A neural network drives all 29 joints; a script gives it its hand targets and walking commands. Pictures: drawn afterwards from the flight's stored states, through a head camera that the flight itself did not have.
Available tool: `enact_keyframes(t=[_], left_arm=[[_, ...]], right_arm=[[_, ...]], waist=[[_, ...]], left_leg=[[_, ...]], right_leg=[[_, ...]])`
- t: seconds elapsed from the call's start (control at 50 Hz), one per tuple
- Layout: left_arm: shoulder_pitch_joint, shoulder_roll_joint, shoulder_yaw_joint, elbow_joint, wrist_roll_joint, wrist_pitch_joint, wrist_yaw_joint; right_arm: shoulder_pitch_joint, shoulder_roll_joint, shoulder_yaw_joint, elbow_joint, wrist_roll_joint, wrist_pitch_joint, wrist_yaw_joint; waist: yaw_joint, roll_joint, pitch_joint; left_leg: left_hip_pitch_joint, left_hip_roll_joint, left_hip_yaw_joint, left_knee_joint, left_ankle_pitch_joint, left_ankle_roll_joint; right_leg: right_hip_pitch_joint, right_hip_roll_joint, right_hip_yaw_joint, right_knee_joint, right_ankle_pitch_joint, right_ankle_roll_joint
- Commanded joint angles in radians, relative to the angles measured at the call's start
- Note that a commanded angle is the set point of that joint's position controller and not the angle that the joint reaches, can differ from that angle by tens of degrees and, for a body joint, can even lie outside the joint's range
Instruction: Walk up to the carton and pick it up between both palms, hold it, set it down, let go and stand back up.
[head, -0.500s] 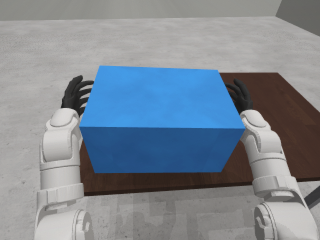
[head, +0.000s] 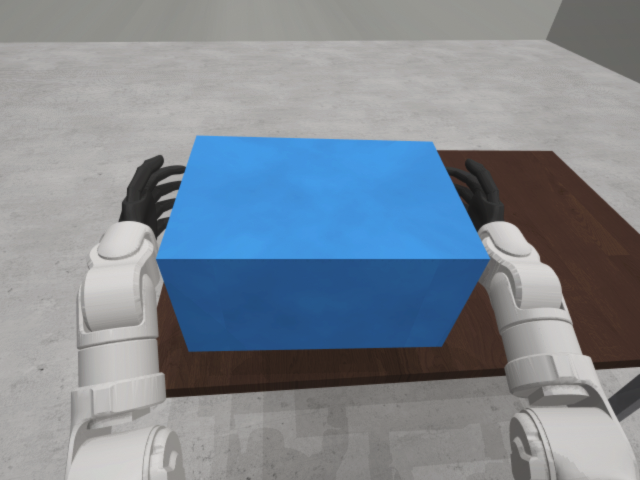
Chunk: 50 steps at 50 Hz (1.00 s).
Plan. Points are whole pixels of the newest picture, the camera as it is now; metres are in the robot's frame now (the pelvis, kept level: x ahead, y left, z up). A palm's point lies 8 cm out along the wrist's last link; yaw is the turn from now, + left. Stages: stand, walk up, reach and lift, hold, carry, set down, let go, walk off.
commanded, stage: hold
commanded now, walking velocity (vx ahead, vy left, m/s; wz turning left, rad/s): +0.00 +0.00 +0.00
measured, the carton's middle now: (318, 240) +0.37 +0.01 +0.14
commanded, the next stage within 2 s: none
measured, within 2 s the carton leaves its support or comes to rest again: neither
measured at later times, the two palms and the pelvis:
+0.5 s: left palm (142, 228) +0.34 +0.21 +0.18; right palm (485, 224) +0.35 -0.20 +0.18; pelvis +0.00 +0.00 +0.00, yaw +0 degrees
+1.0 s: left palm (142, 226) +0.34 +0.21 +0.18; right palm (484, 226) +0.35 -0.20 +0.18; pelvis +0.00 +0.00 +0.00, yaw +0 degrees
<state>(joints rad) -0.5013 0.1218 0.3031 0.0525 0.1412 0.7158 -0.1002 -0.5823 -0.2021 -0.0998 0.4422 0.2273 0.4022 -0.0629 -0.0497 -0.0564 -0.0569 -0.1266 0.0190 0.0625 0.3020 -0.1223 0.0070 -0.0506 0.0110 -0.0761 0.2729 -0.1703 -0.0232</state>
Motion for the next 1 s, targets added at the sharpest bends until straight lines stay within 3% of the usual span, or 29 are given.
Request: enact_keyframes(t=[0.0, 0.22, 0.38, 0.64, 0.78, 0.9, 0.98], left_arm=[[-0.536, -0.378, -0.408, -0.161, -0.128, -0.045, -0.102], [-0.515, -0.355, -0.385, -0.15, -0.124, -0.042, -0.104], [-0.548, -0.362, -0.388, -0.156, -0.121, -0.037, -0.106], [-0.577, -0.371, -0.392, -0.095, -0.123, -0.056, -0.104], [-0.536, -0.374, -0.393, -0.106, -0.127, -0.063, -0.103], [-0.557, -0.368, -0.373, -0.108, -0.117, -0.052, -0.11], [-0.571, -0.378, -0.397, -0.138, -0.132, -0.055, -0.105]], right_arm=[[-0.686, 0.397, 0.323, -0.338, 0.098, -0.057, 0.142], [-0.683, 0.393, 0.331, -0.365, 0.096, -0.047, 0.133], [-0.673, 0.394, 0.31, -0.315, 0.095, -0.042, 0.14], [-0.701, 0.415, 0.29, -0.274, 0.062, -0.063, 0.148], [-0.708, 0.424, 0.336, -0.338, 0.087, -0.069, 0.134], [-0.701, 0.414, 0.316, -0.304, 0.079, -0.055, 0.139], [-0.702, 0.417, 0.318, -0.317, 0.089, -0.057, 0.141]], waist=[[-0.006, 0.081, -0.377], [0.002, 0.038, -0.347], [-0.003, 0.081, -0.318], [-0.007, 0.079, -0.336], [0.004, 0.05, -0.386], [0.009, 0.045, -0.322], [-0.001, 0.063, -0.346]], left_leg=[[0.238, -0.037, -0.03, 0.009, 0.253, -0.032], [0.225, -0.039, -0.028, 0.008, 0.248, -0.022], [0.213, -0.036, -0.024, -0.007, 0.204, -0.028], [0.183, -0.037, -0.024, -0.022, 0.122, -0.016], [0.215, -0.043, -0.024, 0.01, 0.227, -0.016], [0.183, -0.036, -0.021, -0.016, 0.163, -0.009], [0.206, -0.035, -0.027, -0.003, 0.194, -0.022]], right_leg=[[0.001, 0.029, 0.033, -0.031, 0.252, 0.031], [0.001, 0.029, 0.037, -0.03, 0.269, 0.038], [-0.021, 0.024, 0.038, -0.039, 0.207, 0.031], [-0.032, 0.013, 0.038, -0.041, 0.156, 0.032], [0.013, 0.023, 0.04, -0.025, 0.265, 0.042], [-0.011, 0.023, 0.04, -0.041, 0.181, 0.034], [-0.021, 0.025, 0.036, -0.036, 0.202, 0.033]])
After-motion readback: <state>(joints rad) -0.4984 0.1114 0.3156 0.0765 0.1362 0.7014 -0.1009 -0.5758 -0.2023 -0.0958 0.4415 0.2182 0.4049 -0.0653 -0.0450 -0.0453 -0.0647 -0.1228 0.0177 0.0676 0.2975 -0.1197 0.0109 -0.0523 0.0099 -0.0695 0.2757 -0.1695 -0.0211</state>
